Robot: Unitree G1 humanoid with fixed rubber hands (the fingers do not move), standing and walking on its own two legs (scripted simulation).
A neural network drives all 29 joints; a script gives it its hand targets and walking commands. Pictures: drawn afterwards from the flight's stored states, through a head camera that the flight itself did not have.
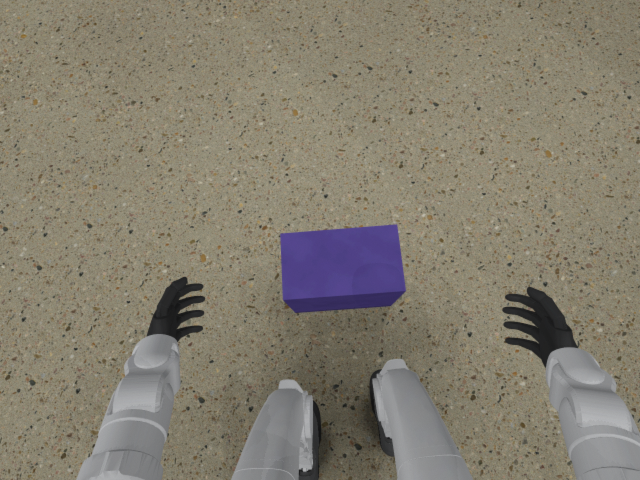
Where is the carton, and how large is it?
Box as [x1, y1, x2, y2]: [280, 224, 405, 312]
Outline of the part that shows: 396,224 281,233 280,239 283,300 295,312 390,305 405,291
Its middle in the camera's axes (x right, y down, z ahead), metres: +0.06 +0.08 +0.98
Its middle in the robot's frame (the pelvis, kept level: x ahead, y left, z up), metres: +0.45 -0.03 -0.56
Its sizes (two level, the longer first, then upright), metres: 0.268 0.153 0.258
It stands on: the floor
